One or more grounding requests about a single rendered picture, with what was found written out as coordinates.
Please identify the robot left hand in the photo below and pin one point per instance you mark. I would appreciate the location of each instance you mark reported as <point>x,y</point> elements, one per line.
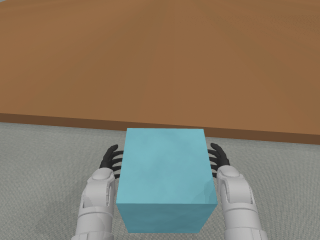
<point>108,160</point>

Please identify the robot right hand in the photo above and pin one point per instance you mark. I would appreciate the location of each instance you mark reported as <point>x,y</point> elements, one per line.
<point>220,160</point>

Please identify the carton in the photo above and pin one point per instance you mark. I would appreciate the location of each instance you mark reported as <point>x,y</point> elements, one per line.
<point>166,183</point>

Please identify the robot left forearm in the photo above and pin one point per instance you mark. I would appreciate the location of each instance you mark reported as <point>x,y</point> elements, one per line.
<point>96,208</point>

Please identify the robot right forearm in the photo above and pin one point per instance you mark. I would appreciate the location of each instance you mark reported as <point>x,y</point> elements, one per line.
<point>238,206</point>

